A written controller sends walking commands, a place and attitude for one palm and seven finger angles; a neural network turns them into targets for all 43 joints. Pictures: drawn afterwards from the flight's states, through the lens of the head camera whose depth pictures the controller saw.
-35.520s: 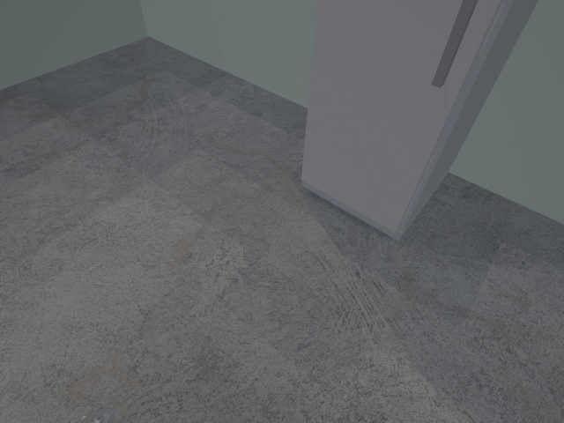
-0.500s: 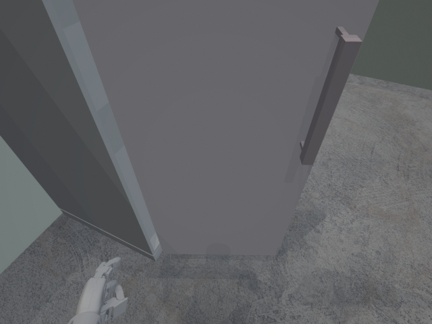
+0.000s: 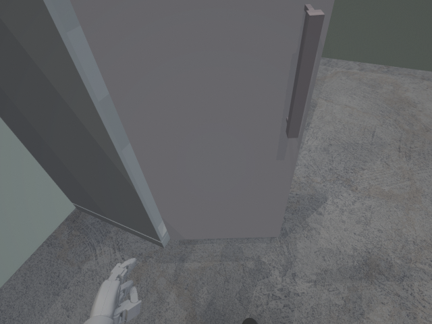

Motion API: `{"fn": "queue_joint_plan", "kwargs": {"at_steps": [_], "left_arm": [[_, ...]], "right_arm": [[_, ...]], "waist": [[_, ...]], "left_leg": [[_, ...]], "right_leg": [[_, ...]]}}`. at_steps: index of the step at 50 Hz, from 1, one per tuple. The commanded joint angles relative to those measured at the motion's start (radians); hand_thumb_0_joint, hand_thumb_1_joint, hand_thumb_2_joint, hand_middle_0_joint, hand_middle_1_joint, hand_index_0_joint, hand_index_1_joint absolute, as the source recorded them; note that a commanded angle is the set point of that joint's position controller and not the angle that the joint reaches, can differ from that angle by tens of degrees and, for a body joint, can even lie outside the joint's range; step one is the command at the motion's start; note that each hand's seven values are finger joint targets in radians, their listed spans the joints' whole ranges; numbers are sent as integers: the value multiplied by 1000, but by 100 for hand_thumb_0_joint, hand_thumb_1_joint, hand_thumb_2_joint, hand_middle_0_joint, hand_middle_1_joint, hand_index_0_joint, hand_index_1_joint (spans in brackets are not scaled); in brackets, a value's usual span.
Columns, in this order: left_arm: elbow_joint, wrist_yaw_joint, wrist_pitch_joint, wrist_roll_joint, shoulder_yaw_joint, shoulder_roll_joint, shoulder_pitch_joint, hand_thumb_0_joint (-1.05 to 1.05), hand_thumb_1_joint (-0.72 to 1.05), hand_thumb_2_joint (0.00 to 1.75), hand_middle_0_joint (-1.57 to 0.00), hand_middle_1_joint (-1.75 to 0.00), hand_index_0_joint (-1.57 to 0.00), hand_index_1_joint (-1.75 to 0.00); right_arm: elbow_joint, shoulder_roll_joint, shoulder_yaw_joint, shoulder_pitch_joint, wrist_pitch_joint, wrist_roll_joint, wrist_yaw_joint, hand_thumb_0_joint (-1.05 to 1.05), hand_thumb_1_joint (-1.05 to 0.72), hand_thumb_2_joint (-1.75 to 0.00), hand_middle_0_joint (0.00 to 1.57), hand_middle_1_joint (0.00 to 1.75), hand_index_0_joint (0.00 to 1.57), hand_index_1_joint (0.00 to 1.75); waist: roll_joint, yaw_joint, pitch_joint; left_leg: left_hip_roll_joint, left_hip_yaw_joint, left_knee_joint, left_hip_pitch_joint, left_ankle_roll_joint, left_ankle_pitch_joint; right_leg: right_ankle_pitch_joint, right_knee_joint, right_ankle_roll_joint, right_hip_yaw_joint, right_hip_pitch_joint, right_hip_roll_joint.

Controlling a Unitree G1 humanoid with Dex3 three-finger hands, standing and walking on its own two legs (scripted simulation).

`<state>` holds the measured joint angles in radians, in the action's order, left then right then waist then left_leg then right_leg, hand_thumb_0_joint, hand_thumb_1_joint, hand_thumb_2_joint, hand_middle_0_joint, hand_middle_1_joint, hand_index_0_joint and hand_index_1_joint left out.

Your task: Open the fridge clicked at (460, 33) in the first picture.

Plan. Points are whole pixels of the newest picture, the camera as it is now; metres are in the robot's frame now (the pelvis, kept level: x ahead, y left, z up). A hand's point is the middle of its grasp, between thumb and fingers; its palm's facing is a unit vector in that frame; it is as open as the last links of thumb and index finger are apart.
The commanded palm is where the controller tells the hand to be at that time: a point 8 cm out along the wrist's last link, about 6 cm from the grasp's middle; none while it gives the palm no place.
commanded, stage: step back with the hand held close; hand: right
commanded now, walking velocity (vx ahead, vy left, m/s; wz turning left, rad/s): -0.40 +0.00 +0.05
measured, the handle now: (299, 79) +0.59 -0.19 +0.16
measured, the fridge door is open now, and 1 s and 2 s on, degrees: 65 65 65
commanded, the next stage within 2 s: stop stepping back and stand still in 0.10 s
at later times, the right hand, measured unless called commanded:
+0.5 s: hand out of the picture +0.08 -0.31 +0.18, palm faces +0.41 +0.83 -0.37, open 7.4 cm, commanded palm +0.04 -0.33 +0.19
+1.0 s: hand out of the picture +0.06 -0.34 +0.17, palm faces +0.48 +0.80 -0.37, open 7.4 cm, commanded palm +0.01 -0.37 +0.19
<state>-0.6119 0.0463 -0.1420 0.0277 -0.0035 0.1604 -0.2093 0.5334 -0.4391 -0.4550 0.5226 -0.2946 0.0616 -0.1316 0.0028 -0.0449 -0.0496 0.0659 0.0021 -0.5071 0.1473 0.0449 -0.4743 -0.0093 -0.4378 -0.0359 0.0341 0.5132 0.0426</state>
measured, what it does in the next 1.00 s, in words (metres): walks backwards: left foot, then right foot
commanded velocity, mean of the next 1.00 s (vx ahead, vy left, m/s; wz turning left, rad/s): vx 0.08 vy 0.06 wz -0.01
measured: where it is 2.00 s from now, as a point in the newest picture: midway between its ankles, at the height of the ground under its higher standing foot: outside the picture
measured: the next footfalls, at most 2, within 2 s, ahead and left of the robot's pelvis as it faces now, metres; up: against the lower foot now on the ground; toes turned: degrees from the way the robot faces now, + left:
left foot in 0.02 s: -0.04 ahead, +0.15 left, +0.00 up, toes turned -1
right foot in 0.14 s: +0.12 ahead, -0.06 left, +0.00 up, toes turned +1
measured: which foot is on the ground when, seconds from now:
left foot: up 0.00-0.00, down 0.02-0.14, up 0.16-0.38, down 0.40-0.58, up 0.60-0.84, down 0.86-1.00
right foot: down 0.00-0.02, up 0.04-0.12, down 0.14-0.38, up 0.40-0.56, down 0.58-1.00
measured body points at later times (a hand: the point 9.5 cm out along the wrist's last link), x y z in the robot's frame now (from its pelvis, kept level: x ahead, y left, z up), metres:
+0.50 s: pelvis -0.12 -0.05 +0.00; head -0.16 -0.09 +0.45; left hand +0.00 +0.22 -0.06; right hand +0.05 -0.35 +0.20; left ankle -0.15 +0.07 -0.73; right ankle -0.06 -0.12 -0.68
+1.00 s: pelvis -0.14 -0.08 -0.01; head -0.17 -0.09 +0.44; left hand -0.02 +0.18 -0.10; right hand +0.03 -0.38 +0.19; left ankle -0.16 +0.05 -0.73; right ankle -0.10 -0.19 -0.73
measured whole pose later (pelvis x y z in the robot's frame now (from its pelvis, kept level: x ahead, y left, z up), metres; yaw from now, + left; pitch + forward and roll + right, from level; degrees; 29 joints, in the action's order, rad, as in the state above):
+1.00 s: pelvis -0.14 -0.08 -0.01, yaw +2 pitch -2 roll +2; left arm -0.71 0.08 -0.09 0.01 -0.01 0.23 -0.28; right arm 0.44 -0.36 -0.42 0.49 -0.19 0.04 -0.16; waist -0.01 -0.02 -0.03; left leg -0.01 0.08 -0.64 0.24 0.01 -0.36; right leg -0.35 -0.69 -0.02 0.02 0.35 0.05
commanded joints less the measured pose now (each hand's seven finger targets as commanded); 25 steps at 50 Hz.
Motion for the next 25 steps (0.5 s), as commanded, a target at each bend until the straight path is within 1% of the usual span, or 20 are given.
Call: {"fn": "queue_joint_plan", "kwargs": {"at_steps": [1, 3, 4, 5, 6, 7, 8, 9, 10, 11, 15, 16, 17, 18, 19, 20, 21, 22, 24, 25], "left_arm": [[93, 25, -22, 13, -36, 129, 87, 0, 90, 90, -20, -30, -20, -30], [93, 36, -33, -14, -58, 156, 82, 0, 90, 90, -20, -30, -20, -30], [105, 41, -26, -17, -53, 162, 101, 0, 90, 90, -20, -30, -20, -30], [121, 50, -17, -22, -42, 167, 114, 0, 90, 90, -20, -30, -20, -30], [139, 49, -14, -22, -45, 198, 125, 0, 90, 90, -20, -30, -20, -30], [148, 40, -22, -26, -50, 201, 123, 0, 90, 90, -20, -30, -20, -30], [152, 30, -37, -10, -60, 201, 115, 0, 90, 90, -20, -30, -20, -30], [161, 26, -47, 6, -58, 199, 125, 0, 90, 90, -20, -30, -20, -30], [157, 17, -49, 8, -63, 184, 100, 0, 90, 90, -20, -30, -20, -30], [165, 7, -49, 0, -65, 177, 91, 0, 90, 90, -20, -30, -20, -30], [172, 6, -39, -6, -51, 169, 71, 0, 90, 90, -20, -30, -20, -30], [167, 13, -31, -2, -51, 170, 73, 0, 90, 90, -20, -30, -20, -30], [154, 22, -18, -4, -53, 169, 59, 0, 90, 90, -20, -30, -20, -30], [137, 28, 4, -8, -67, 171, 43, 0, 90, 90, -20, -30, -20, -30], [125, 30, 9, 3, -64, 178, 53, 0, 90, 90, -20, -30, -20, -30], [104, 29, 26, 10, -49, 175, 69, 0, 90, 90, -20, -30, -20, -30], [101, 39, 12, -22, -54, 163, 59, 0, 90, 90, -20, -30, -20, -30], [95, 44, 10, -19, -60, 185, 38, 0, 90, 90, -20, -30, -20, -30], [94, 58, 10, -31, -59, 198, 88, 0, 90, 90, -20, -30, -20, -30], [89, 68, 3, -22, -46, 185, 104, 0, 90, 90, -20, -30, -20, -30]], "right_arm": [[188, -248, -94, -227, -70, -5, -21, 0, -90, -90, 20, 30, 20, 30], [116, -192, -43, -236, -36, -13, -6, 0, -90, -90, 20, 30, 20, 30], [109, -221, -71, -216, -15, -11, 0, 0, -90, -90, 20, 30, 20, 30], [110, -188, -50, -180, 0, -7, 8, 0, -90, -90, 20, 30, 20, 30], [141, -198, -71, -158, -1, -1, 16, 0, -90, -90, 20, 30, 20, 30], [176, -192, -73, -173, -20, 11, 23, 0, -90, -90, 20, 30, 20, 30], [164, -213, -116, -96, -28, 14, 25, 0, -90, -90, 20, 30, 20, 30], [217, -233, -142, -58, -35, 24, 23, 0, -90, -90, 20, 30, 20, 30], [254, -224, -156, -17, -31, 24, 18, 0, -90, -90, 20, 30, 20, 30], [274, -191, -129, 26, -24, 24, 17, 0, -90, -90, 20, 30, 20, 30], [290, -173, -106, 103, 31, 19, -6, 0, -90, -90, 20, 30, 20, 30], [279, -188, -113, 109, 46, 18, -10, 0, -90, -90, 20, 30, 20, 30], [270, -208, -117, 105, 61, 9, -13, 0, -90, -90, 20, 30, 20, 30], [257, -226, -127, 73, 71, 1, -17, 0, -90, -90, 20, 30, 20, 30], [274, -241, -155, 0, 76, 13, -27, 0, -90, -90, 20, 30, 20, 30], [248, -232, -141, -111, 83, 16, -28, 0, -90, -90, 20, 30, 20, 30], [138, -183, -94, -175, 91, 8, -28, 0, -90, -90, 20, 30, 20, 30], [43, -151, -58, -198, 101, -2, -27, 0, -90, -90, 20, 30, 20, 30], [23, -116, 21, -296, 107, -22, -23, 0, -90, -90, 20, 30, 20, 30], [29, -123, 21, -309, 101, -35, -34, 0, -90, -90, 20, 30, 20, 30]], "waist": [[117, 42, -72], [243, 54, -55], [204, 58, -30], [44, 58, 4], [-163, 38, -15], [-261, 31, -60], [-315, 19, -149], [-301, 10, -178], [-214, 7, -192], [-193, 2, -189], [-326, 15, -140], [-282, 12, -133], [-131, 16, -122], [102, 33, -86], [166, 40, -56], [126, 60, -46], [233, 72, -12], [225, 89, 65], [157, 84, 156], [84, 74, 154]], "left_leg": [[-376, -284, 336, 342, 108, 467], [-281, -131, 210, 315, 60, 540], [-231, -70, 142, 319, 24, 562], [-145, -19, 48, 308, -26, 514], [-18, 12, -60, 270, -68, 327], [39, -22, -205, 177, -56, 62], [51, -64, -372, 123, -48, -84], [48, -94, -437, 95, -36, -97], [44, -66, -422, 83, -20, -57], [54, -16, -380, 76, -17, -36], [91, 111, -35, -90, -1, -50], [80, 110, 85, -151, 5, -30], [7, 53, 225, -104, 19, -17], [-184, -114, 358, 177, 71, -68], [-377, -319, 432, 404, 165, -195], [-409, -207, 330, 391, 196, -28], [-405, -276, 365, 395, 167, -290], [-374, -230, 389, 482, 120, -398], [-347, -165, 315, 503, 106, -368], [-331, -135, 261, 420, 109, -328]], "right_leg": [[-261, -346, 81, -10, -364, -5], [-253, -362, 61, -29, -326, -40], [-178, -240, 60, -12, -342, -40], [23, -48, 42, -58, -359, -2], [136, 115, 4, -184, -345, 93], [100, 231, -41, -301, -294, 191], [-254, 333, -55, -423, -241, 270], [-432, 371, -55, -485, -180, 288], [-472, 376, -40, -401, -186, 264], [-513, 379, -17, -311, -212, 216], [-585, 395, 89, -151, -154, 95], [-569, 352, 122, -116, -136, 66], [-498, 162, 124, -12, -183, -14], [-396, -233, 100, 52, -308, -81], [-359, -521, 74, -41, -298, -84], [-309, -712, 70, -56, -193, -51], [-361, -717, 62, -123, -118, -24], [-359, -714, 53, -85, -120, -10], [-407, -546, 23, -60, -166, 35], [-450, -395, 7, -15, -171, 35]]}}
